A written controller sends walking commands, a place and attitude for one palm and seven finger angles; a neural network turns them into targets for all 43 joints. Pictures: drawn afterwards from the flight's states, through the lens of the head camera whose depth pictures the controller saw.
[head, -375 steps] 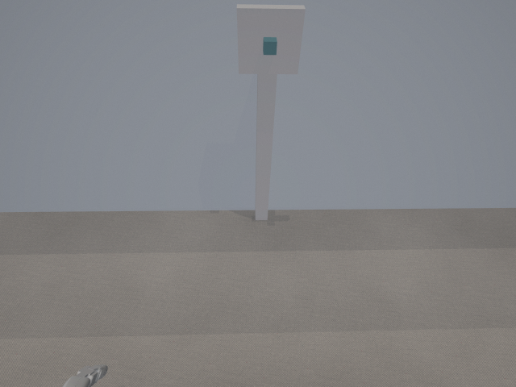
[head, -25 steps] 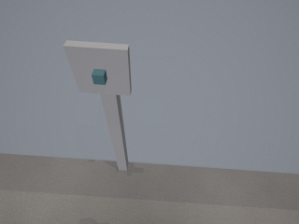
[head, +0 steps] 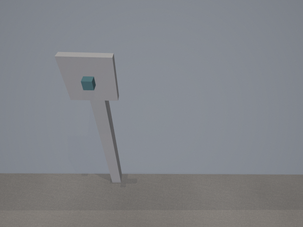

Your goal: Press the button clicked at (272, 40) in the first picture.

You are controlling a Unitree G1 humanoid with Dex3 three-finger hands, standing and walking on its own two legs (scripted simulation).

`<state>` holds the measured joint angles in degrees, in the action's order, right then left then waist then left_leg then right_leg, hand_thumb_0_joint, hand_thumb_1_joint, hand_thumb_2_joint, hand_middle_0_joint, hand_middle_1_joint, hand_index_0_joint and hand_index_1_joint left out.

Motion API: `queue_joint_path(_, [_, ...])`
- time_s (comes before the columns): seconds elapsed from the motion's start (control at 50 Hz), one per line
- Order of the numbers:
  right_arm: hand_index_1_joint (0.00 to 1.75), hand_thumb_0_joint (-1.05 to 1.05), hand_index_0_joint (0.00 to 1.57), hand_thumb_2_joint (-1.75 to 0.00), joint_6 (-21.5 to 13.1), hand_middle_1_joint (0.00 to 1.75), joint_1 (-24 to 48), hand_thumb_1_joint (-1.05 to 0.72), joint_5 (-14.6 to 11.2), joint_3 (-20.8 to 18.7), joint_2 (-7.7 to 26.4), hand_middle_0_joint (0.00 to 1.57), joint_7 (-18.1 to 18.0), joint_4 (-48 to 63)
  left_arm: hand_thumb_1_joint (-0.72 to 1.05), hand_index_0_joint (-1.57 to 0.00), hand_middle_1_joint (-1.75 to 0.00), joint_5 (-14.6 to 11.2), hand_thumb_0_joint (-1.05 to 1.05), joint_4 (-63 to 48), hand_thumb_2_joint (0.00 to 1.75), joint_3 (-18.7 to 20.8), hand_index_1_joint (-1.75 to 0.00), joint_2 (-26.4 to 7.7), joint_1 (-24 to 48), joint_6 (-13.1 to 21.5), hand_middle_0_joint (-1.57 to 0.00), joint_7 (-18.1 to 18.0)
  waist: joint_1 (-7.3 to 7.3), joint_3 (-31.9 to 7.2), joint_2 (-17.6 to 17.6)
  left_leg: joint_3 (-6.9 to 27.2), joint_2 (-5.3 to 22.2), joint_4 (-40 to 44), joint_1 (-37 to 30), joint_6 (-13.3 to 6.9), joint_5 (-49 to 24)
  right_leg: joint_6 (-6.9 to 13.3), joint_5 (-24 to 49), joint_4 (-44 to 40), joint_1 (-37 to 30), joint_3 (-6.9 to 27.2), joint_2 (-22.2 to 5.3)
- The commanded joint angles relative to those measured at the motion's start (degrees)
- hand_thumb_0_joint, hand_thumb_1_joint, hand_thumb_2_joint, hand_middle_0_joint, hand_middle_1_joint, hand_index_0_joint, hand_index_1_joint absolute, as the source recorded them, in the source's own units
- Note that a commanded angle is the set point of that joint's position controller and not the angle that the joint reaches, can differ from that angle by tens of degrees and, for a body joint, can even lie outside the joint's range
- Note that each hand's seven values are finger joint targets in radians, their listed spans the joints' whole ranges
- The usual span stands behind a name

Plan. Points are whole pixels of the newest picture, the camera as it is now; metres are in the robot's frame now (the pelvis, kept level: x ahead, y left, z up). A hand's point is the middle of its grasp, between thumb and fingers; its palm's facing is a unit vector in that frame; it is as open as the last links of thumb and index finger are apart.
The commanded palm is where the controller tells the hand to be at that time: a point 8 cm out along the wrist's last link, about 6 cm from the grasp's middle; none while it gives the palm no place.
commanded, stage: look again from close up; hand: left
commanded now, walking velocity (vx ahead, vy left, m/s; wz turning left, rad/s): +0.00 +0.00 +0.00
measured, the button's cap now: (88, 82) +0.54 +0.24 +0.10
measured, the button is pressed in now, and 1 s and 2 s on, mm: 0 0 0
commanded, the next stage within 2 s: shuffle to correct the standing spot in 0.64 s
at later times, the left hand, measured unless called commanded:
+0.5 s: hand out of the picture +0.06 +0.29 -0.16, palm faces +0.06 -0.96 -0.28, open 7.4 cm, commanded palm none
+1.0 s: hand out of the picture -0.03 +0.24 -0.17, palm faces +0.04 -0.98 -0.22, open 7.4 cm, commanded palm none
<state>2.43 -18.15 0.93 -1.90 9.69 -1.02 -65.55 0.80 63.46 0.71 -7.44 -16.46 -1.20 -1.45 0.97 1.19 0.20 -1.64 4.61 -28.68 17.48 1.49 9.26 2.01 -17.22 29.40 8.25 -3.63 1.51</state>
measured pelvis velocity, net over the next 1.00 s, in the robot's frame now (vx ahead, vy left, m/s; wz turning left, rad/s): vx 0.01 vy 0.05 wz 0.02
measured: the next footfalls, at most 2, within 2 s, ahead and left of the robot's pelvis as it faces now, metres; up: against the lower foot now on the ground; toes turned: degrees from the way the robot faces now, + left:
none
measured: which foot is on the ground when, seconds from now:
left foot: down 0.00-1.00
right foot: down 0.00-1.00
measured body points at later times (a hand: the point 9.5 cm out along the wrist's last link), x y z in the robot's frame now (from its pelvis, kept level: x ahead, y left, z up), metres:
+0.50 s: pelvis +0.00 +0.06 +0.00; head +0.00 +0.07 +0.45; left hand +0.06 +0.34 -0.14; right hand +0.07 -0.19 -0.14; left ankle +0.10 +0.14 -0.73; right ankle -0.01 -0.09 -0.73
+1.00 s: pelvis +0.01 +0.05 +0.00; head +0.00 +0.06 +0.45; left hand -0.03 +0.30 -0.15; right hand +0.08 -0.20 -0.14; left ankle +0.10 +0.15 -0.73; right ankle -0.01 -0.10 -0.73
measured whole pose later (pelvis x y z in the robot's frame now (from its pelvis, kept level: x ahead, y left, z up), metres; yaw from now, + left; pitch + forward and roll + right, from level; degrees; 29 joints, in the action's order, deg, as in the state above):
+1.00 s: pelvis +0.01 +0.05 +0.00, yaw +1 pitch -2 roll -1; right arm 2.1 -12.3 1.1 0.0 13.1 0.4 -59.8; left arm 1.1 61.4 -0.4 -13.2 -23.1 -1.0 -0.2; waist -0.8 -0.7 -0.1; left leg -2.5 0.1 -27.3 18.4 -1.7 8.6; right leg -1.6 -16.3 26.8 8.1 -2.2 -2.3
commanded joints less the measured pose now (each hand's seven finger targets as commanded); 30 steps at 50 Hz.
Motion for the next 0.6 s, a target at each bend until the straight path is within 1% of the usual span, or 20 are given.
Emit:
queue_joint_path(0.0, [0.30,0.00,0.20,-0.90,-1.90,0.30,-3.07,-0.90,0.14,0.08,1.86,0.20,-0.37,1.34,0.90,-0.20,-0.30,-0.27,0.00,-2.28,0.90,1.47,-0.30,-6.99,-1.41,1.06,-0.20,-0.46,-0.22,9.18,3.14,4.38,1.37,6.81,-1.89,-1.36,8.10,0.72,-12.77,-13.39,13.57,7.91,-7.44])
queue_joint_path(0.02, [0.30,0.00,0.20,-0.90,-2.12,0.30,-2.65,-0.90,0.15,0.10,2.15,0.20,-0.53,1.47,0.90,-0.20,-0.30,-0.30,0.00,-1.80,0.90,1.44,-0.30,-6.31,-2.63,1.11,-0.20,-0.43,-0.95,8.63,3.79,5.00,1.50,8.14,-0.67,-1.43,8.87,0.49,-11.02,-12.65,11.35,7.51,-7.06])
queue_joint_path(0.06, [0.30,0.00,0.20,-0.90,-2.20,0.30,-3.04,-0.90,0.14,0.00,2.50,0.20,-0.66,1.35,0.90,-0.20,-0.30,-0.26,0.00,-1.20,0.90,1.46,-0.30,-6.00,-3.66,1.02,-0.20,-0.46,-1.24,7.31,3.04,5.49,1.44,9.10,0.25,-1.26,10.91,0.35,-11.49,-12.36,9.30,7.32,-6.83])
queue_joint_path(0.08, [0.30,0.00,0.20,-0.90,-2.46,0.30,0.87,-0.90,0.54,-0.75,12.05,0.20,-0.62,9.88,0.90,-0.20,-0.30,1.54,0.00,-7.42,0.90,0.86,-0.30,-16.69,0.33,1.91,-0.20,-0.37,1.35,14.01,1.43,3.82,-0.71,0.79,3.59,-1.72,0.70,1.30,2.38,-10.77,11.46,4.79,-6.55])
queue_joint_path(0.1, [0.30,0.00,0.20,-0.90,-3.74,0.30,0.15,-0.90,0.76,-1.45,9.10,0.20,-0.87,10.61,0.90,-0.20,-0.30,0.70,0.00,-7.60,0.90,2.59,-0.30,-13.65,-0.07,2.33,-0.20,-0.61,-0.25,0.13,5.08,3.63,0.49,-1.28,-1.52,-2.12,1.48,2.35,-1.85,-8.24,9.03,8.01,-10.09])
queue_joint_path(0.12, [0.30,0.00,0.20,-0.90,-3.89,0.30,-1.36,-0.90,0.81,-1.17,5.80,0.20,-1.04,9.08,0.90,-0.20,-0.30,0.72,0.00,-6.67,0.90,2.39,-0.30,-11.07,-0.61,2.63,-0.20,-0.86,0.50,-3.53,4.90,3.38,-0.33,-1.91,-1.82,-2.08,-0.97,2.85,1.17,-8.17,6.45,8.42,-10.14])
queue_joint_path(0.14, [0.30,0.00,0.20,-0.90,-3.40,0.30,-3.27,-0.90,0.68,-0.43,4.33,0.20,-0.90,9.13,0.90,-0.20,-0.30,0.13,0.00,-7.41,0.90,1.82,-0.30,-10.74,-1.47,2.41,-0.20,-0.92,0.29,-4.92,0.84,2.85,-1.31,-3.46,-0.97,-1.90,0.21,3.06,1.76,-8.72,4.44,8.42,-10.79])
queue_joint_path(0.16, [0.30,0.00,0.20,-0.90,-2.89,0.30,-4.14,-0.90,0.59,-0.55,3.25,0.20,-0.78,9.51,0.90,-0.20,-0.30,0.12,0.00,-7.88,0.90,2.06,-0.30,-10.22,-1.35,1.87,-0.20,-1.01,0.52,-4.14,-1.40,2.03,-1.74,-3.66,-0.11,-1.74,3.31,3.21,-2.18,-9.07,5.78,8.88,-11.37])
queue_joint_path(0.18, [0.30,0.00,0.20,-0.90,-2.87,0.30,-4.30,-0.90,0.73,-0.73,4.02,0.20,-0.63,9.93,0.90,-0.20,-0.30,0.32,0.00,-8.49,0.90,2.19,-0.30,-10.65,-0.33,1.63,-0.20,-1.03,0.70,-3.04,-2.72,1.85,-1.76,-3.47,0.28,-1.93,3.69,3.23,-3.23,-8.69,6.67,8.07,-11.20])
queue_joint_path(0.2, [0.30,0.00,0.20,-0.90,-2.86,0.30,-4.41,-0.90,0.67,-0.98,4.55,0.20,-0.55,10.02,0.90,-0.20,-0.30,0.32,0.00,-8.94,0.90,2.43,-0.30,-10.93,0.30,1.38,-0.20,-1.05,0.89,-1.42,-2.50,2.20,-1.37,-3.06,-0.07,-2.10,4.62,2.89,-6.04,-8.30,8.91,7.15,-10.66])
queue_joint_path(0.22, [0.30,0.00,0.20,-0.90,-2.77,0.30,-4.74,-0.90,0.64,-1.22,4.94,0.20,-0.50,10.21,0.90,-0.20,-0.30,0.33,0.00,-9.43,0.90,2.49,-0.30,-10.74,0.51,1.07,-0.20,-1.09,1.03,0.61,-1.65,3.19,-0.95,-1.98,0.37,-2.34,5.82,2.46,-8.03,-7.73,10.70,6.43,-9.63])
queue_joint_path(0.26, [0.30,0.00,0.20,-0.90,-2.74,0.30,-4.49,-0.90,0.60,-1.64,6.71,0.20,-0.51,10.58,0.90,-0.20,-0.30,0.32,0.00,-9.81,0.90,2.51,-0.30,-10.47,-0.26,0.78,-0.20,-1.08,0.64,3.41,2.39,6.81,0.81,2.23,2.56,-3.33,8.77,1.48,-8.55,-4.66,11.42,4.21,-6.73])
queue_joint_path(0.28, [0.30,0.00,0.20,-0.90,-2.84,0.30,-3.81,-0.90,0.55,-2.09,8.49,0.20,-0.48,11.11,0.90,-0.20,-0.30,0.39,0.00,-10.22,0.90,2.56,-0.30,-10.90,-0.98,0.80,-0.20,-1.03,0.13,3.53,5.38,9.48,2.04,5.16,3.77,-4.00,10.95,0.96,-7.34,-2.77,10.25,2.78,-5.32])
queue_joint_path(0.3, [0.30,0.00,0.20,-0.90,-2.94,0.30,-2.73,-0.90,0.49,-2.45,10.22,0.20,-0.54,11.60,0.90,-0.20,-0.30,0.40,0.00,-10.26,0.90,2.71,-0.30,-11.28,-1.68,0.86,-0.20,-0.96,-0.34,4.09,6.64,12.36,3.15,8.70,5.49,-4.65,15.24,0.56,-6.13,-1.10,8.65,1.72,-4.05])
queue_joint_path(0.32, [0.30,0.00,0.20,-0.90,-3.10,0.30,-1.41,-0.90,0.46,-2.95,11.93,0.20,-0.56,12.02,0.90,-0.20,-0.30,0.41,0.00,-10.01,0.90,2.83,-0.30,-11.75,-2.55,1.02,-0.20,-0.82,-0.99,3.15,7.64,14.29,3.98,11.58,5.97,-5.28,18.26,0.47,-4.73,0.26,6.75,1.14,-3.33])
queue_joint_path(0.34, [0.30,0.00,0.20,-0.90,-3.24,0.30,0.00,-0.90,0.45,-3.29,13.58,0.20,-0.56,12.55,0.90,-0.20,-0.30,0.45,0.00,-10.07,0.90,2.98,-0.30,-12.41,-2.86,1.21,-0.20,-0.65,-1.44,2.88,8.17,15.25,4.29,13.34,6.23,-5.65,20.56,0.51,-4.00,0.65,5.69,0.93,-3.06])
queue_joint_path(0.38, [0.30,0.00,0.20,-0.90,-3.60,0.30,1.95,-0.90,0.40,-3.63,15.12,0.20,-0.45,13.10,0.90,-0.20,-0.30,0.59,0.00,-10.13,0.90,3.20,-0.30,-13.99,-2.60,1.73,-0.20,-0.41,-1.86,1.58,7.40,15.06,3.92,13.57,4.69,-5.96,19.26,0.90,-2.26,-0.44,4.67,1.48,-3.55])
queue_joint_path(0.42, [0.30,0.00,0.20,-0.90,-3.70,0.30,3.25,-0.90,0.44,-3.65,15.26,0.20,-0.23,13.29,0.90,-0.20,-0.30,0.63,0.00,-10.26,0.90,3.49,-0.30,-14.98,-2.26,2.07,-0.20,-0.25,-1.68,0.72,3.76,13.43,3.26,12.60,2.82,-5.71,17.38,1.23,-1.70,-2.25,4.59,2.11,-4.36])
queue_joint_path(0.46, [0.30,0.00,0.20,-0.90,-3.78,0.30,4.43,-0.90,0.45,-3.65,15.83,0.20,0.01,13.57,0.90,-0.20,-0.30,0.69,0.00,-10.63,0.90,3.52,-0.30,-15.86,-1.36,2.28,-0.20,-0.10,-1.17,-0.42,1.73,12.15,2.74,11.63,0.36,-5.33,15.02,1.41,-1.30,-3.52,5.27,2.84,-5.07])
queue_joint_path(0.58, [0.30,0.00,0.20,-0.90,-3.51,0.30,9.12,-0.90,0.34,-3.56,18.56,0.20,0.74,14.03,0.90,-0.20,-0.30,0.97,0.00,-10.72,0.90,3.38,-0.30,-18.64,-0.54,2.21,-0.20,0.29,-1.10,-1.60,3.16,12.27,2.89,13.95,-2.03,-4.55,17.50,0.90,-2.71,-5.00,6.04,2.98,-5.66])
